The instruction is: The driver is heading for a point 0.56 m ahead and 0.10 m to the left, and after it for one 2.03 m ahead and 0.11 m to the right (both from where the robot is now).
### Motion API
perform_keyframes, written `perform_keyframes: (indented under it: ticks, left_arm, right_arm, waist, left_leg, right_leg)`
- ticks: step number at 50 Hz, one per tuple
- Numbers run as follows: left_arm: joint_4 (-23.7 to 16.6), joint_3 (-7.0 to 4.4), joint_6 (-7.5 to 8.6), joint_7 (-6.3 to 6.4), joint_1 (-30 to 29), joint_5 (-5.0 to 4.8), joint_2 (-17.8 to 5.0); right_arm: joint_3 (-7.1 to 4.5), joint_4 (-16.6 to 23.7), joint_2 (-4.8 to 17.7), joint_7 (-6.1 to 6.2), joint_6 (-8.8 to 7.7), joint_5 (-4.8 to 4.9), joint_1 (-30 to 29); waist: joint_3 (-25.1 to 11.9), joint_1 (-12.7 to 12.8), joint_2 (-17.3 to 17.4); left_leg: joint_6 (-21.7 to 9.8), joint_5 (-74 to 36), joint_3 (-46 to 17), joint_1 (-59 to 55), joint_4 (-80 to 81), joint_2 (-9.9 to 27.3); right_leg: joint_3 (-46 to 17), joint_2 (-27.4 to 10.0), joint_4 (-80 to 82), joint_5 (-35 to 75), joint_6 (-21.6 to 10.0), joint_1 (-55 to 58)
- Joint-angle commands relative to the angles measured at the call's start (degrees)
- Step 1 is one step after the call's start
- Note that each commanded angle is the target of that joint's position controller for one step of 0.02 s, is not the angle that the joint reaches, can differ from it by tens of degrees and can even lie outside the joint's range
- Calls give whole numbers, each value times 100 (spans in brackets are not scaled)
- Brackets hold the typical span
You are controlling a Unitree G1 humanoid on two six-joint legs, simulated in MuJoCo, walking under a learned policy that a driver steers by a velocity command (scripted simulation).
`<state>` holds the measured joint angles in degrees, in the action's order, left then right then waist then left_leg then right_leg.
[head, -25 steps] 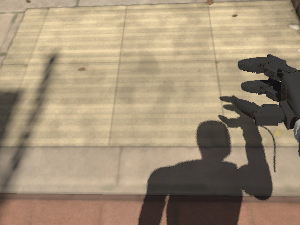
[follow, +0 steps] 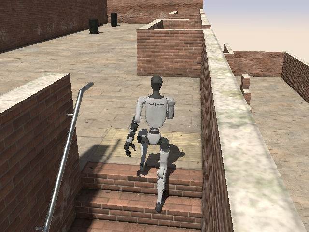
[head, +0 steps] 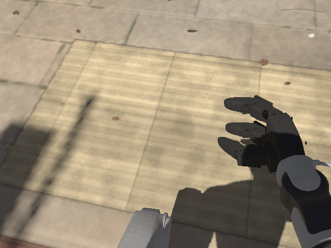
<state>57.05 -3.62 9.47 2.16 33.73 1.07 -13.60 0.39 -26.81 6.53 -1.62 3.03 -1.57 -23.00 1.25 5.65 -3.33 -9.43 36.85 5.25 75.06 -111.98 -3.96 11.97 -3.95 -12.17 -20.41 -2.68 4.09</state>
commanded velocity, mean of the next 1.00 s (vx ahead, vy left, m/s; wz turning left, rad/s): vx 1.00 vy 0.00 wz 0.37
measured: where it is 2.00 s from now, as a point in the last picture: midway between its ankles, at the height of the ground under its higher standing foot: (205, 0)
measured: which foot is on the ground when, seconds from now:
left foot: up 0.00-0.08, down 0.10-0.48, up 0.50-0.86, down 0.88-1.00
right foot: down 0.00-0.10, up 0.12-0.46, down 0.48-0.86, up 0.88-1.00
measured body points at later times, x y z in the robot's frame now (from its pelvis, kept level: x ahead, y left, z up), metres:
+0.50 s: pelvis +0.36 -0.02 +0.18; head +0.38 -0.04 +0.63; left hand +0.55 +0.28 +0.19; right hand +0.51 -0.29 +0.06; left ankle +0.15 +0.06 -0.51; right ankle +0.49 -0.12 -0.54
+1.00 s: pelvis +0.74 +0.11 +0.19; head +0.74 +0.11 +0.64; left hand +0.72 +0.39 +0.07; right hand +0.94 -0.10 +0.11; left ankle +0.70 +0.22 -0.53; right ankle +0.66 -0.04 -0.42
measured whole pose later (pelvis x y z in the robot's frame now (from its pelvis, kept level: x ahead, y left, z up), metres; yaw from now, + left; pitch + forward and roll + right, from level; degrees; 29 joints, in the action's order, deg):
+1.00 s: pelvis +0.74 +0.11 +0.19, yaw +14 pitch +3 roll +1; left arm 45.3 -2.9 3.1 -1.2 22.2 1.0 -16.8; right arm -1.6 -37.7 14.6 0.6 -4.1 -2.6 16.0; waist -4.8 1.5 -2.3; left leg -0.5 18.0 3.9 17.7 -33.3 -0.1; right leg -2.5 -0.1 -74.4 -17.5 -6.0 -25.5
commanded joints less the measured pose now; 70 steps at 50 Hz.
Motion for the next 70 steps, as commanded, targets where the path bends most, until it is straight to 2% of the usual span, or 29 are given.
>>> perform_keyframes:
  ticks: [1,2,4,5,6,8,10,14,22,24,25,26,28,30,39,42,43,44,45,46,48,52,59,63,64,65,66,67,70]
  left_arm:
    - [-553,205,38,16,-957,-492,-319]
    - [-612,6,223,44,-686,-492,-1433]
    - [-1173,-337,192,-48,-1524,-436,-2237]
    - [-1532,-357,170,-193,-1589,-261,-1884]
    - [-2021,-189,163,-525,-2142,-33,-945]
    - [-3157,47,73,-514,-3028,269,-136]
    - [-3218,508,-167,-178,-2212,307,710]
    - [-3397,410,-585,11,-2559,75,-264]
    - [-3061,208,-463,-309,-2719,-239,-534]
    - [-2539,-126,-340,-85,-781,-19,-1324]
    - [-2585,-168,-284,-6,-242,205,-1546]
    - [-2634,-173,-307,-60,-872,199,-1720]
    - [-2636,-22,-285,-120,-1572,140,-874]
    - [-2216,-2,-199,-93,-1353,185,-868]
    - [-1427,-115,-237,-219,-1114,-118,-1234]
    - [-1190,-131,-255,-302,-936,-238,-1519]
    - [-1267,-156,-242,-313,-1158,-207,-1544]
    - [-1447,-15,-221,-315,-1149,-118,-833]
    - [-1696,80,-284,-278,-955,-137,-270]
    - [-1831,50,-348,-230,-889,-164,-558]
    - [-1818,62,-499,-303,-1565,33,-574]
    - [-2049,118,-865,-535,-2040,89,-337]
    - [-2566,258,-871,-813,-3447,58,-347]
    - [-2131,49,-819,-658,-1763,-22,-873]
    - [-1722,-125,-800,-568,-447,-9,-1188]
    - [-1527,-314,-847,-410,-288,-10,-1520]
    - [-1773,-424,-947,-336,-1096,83,-2146]
    - [-2025,-513,-1005,-303,-955,14,-2270]
    - [-1759,-342,-837,-175,-1257,-29,-1580]
  right_arm:
    - [-125,-271,576,-97,278,115,1861]
    - [-255,-330,789,21,285,233,2870]
    - [-610,-633,1312,60,246,126,4160]
    - [-725,-678,1650,-61,150,131,3599]
    - [-805,-663,1836,-28,160,220,2640]
    - [-552,-808,1332,97,-160,220,2236]
    - [-470,-1637,865,149,-500,-12,2907]
    - [-381,-1608,1158,46,-846,39,2585]
    - [-846,-1105,2159,61,-743,95,3739]
    - [-772,-896,1864,-87,-802,52,3716]
    - [-550,-889,1020,-36,-865,-30,4092]
    - [-457,-675,996,-72,-852,73,4358]
    - [-481,-682,1325,-143,-791,-280,3535]
    - [-431,-499,1302,-223,-726,-320,3005]
    - [-140,28,1248,-246,-647,24,2287]
    - [-352,-447,1611,14,-664,-43,3651]
    - [-474,-607,1816,138,-689,-112,4645]
    - [-600,-694,2257,253,-727,-267,5490]
    - [-585,-644,2488,295,-722,-343,5372]
    - [-565,-611,2198,319,-710,-217,4796]
    - [-404,-738,1374,266,-763,-65,4354]
    - [-360,-1255,1171,193,-990,40,4547]
    - [-370,-1674,1525,256,-1069,40,4486]
    - [-587,-1612,2384,363,-842,-43,4437]
    - [-627,-1475,2461,367,-734,-68,4207]
    - [-588,-1486,2183,296,-709,-115,4330]
    - [-357,-999,1284,186,-743,-130,4849]
    - [-320,-562,1570,216,-884,-61,4541]
    - [-193,-548,1553,225,-966,-184,3794]
  waist:
    - [-496,-1592,259]
    - [-1176,-2022,-367]
    - [-2052,-2775,-365]
    - [-2122,-2227,313]
    - [-1516,-1643,2118]
    - [-607,-1030,683]
    - [297,-117,320]
    - [1062,308,359]
    - [-673,-363,690]
    - [-2037,439,-185]
    - [-2460,329,-1321]
    - [-2745,-140,-2696]
    - [-1322,-177,-694]
    - [-498,-336,24]
    - [311,-688,69]
    - [-590,-1279,120]
    - [-1098,-1882,0]
    - [-1853,-1993,695]
    - [-1767,-1431,1447]
    - [-1448,-1104,1772]
    - [-357,-953,802]
    - [438,-544,887]
    - [710,-413,510]
    - [-609,556,1025]
    - [-1236,1089,908]
    - [-1152,896,275]
    - [-1168,-244,-1336]
    - [-2364,73,-715]
    - [-344,-474,756]
  left_leg:
    - [-132,-1363,1356,-5402,1942,-761]
    - [-93,-762,1250,-6506,2112,-876]
    - [-160,109,590,-6983,3844,-972]
    - [-455,1030,-737,-7117,5394,-991]
    - [-1384,2372,-4128,-6517,7723,14]
    - [-1112,1596,-5885,-5089,9095,760]
    - [-765,44,-4494,-4240,8852,499]
    - [-585,-511,-2717,-2147,9952,-14]
    - [-219,-2814,-2934,-5559,9081,282]
    - [184,-3973,-2309,-5016,5893,-5]
    - [226,-777,-1680,-3499,4076,-227]
    - [373,-879,-1165,-2608,2911,-415]
    - [374,-1953,-1174,-2072,2443,183]
    - [540,-1742,-1286,-2235,2962,231]
    - [807,-3178,-185,-5367,6878,317]
    - [674,-2812,-173,-6966,7681,-158]
    - [638,-2627,-417,-8349,7715,187]
    - [645,-567,-1993,-9380,8001,1579]
    - [659,189,-4394,-9318,9023,2758]
    - [306,118,-5406,-8884,9728,2867]
    - [77,-278,-3438,-7716,9737,2312]
    - [249,-2293,-1653,-6877,10312,2069]
    - [697,-5474,995,-6567,10787,1421]
    - [701,-9860,994,-7666,7916,1805]
    - [677,-9519,856,-7146,6193,1792]
    - [834,-5452,780,-5875,4098,1142]
    - [1177,-693,467,-3431,1666,215]
    - [1059,-1052,-848,-2847,1284,232]
    - [996,-1664,-970,-3013,2793,945]
  right_leg:
    - [464,-588,1222,9050,-788,-3448]
    - [251,-1036,169,11611,-903,-3022]
    - [-208,-1328,-3197,12018,-917,-1787]
    - [-529,-589,-5797,7724,-827,-2372]
    - [-852,948,-9396,1253,-401,-4806]
    - [-2178,773,-11575,1027,-101,-6148]
    - [-2100,448,-11825,614,-125,-6821]
    - [-1661,-154,-7487,-155,284,-5148]
    - [-1164,275,-2153,946,439,-1953]
    - [-1490,-187,-2165,-127,172,585]
    - [-3083,-1588,-2203,-1449,10,1910]
    - [-5885,-2085,-679,-1573,-345,1533]
    - [-5040,-1571,-679,-2422,-734,86]
    - [-4061,-1088,-672,-1082,-749,-965]
    - [-2490,-517,730,2332,-783,-2927]
    - [-2111,-259,-1420,5561,-697,-1866]
    - [-2099,-42,-2903,5073,-572,-2624]
    - [-1936,393,-4928,1998,-489,-3529]
    - [-1915,636,-6458,-673,-512,-4623]
    - [-1876,631,-6908,-158,-507,-5259]
    - [-1722,62,-6717,481,-439,-5355]
    - [-1718,-312,-6452,572,-118,-5501]
    - [-524,34,-3815,2294,-483,-4033]
    - [-155,947,-3415,1421,-953,-1906]
    - [-440,1104,-2968,1236,-1107,-354]
    - [-1080,935,-2655,853,-1194,701]
    - [-3752,-404,-2423,1498,-1820,1751]
    - [-5591,-858,-1115,216,-2410,2169]
    - [-4784,-404,-234,151,-1736,-441]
